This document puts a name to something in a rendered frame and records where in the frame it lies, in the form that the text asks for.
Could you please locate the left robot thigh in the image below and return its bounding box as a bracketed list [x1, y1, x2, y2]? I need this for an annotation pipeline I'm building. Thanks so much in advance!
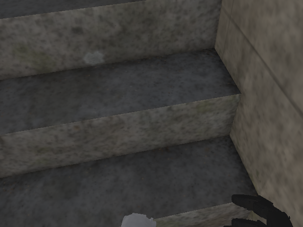
[121, 213, 156, 227]

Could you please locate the right robot hand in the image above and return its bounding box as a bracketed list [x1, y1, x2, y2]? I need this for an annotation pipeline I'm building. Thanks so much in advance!
[223, 194, 294, 227]

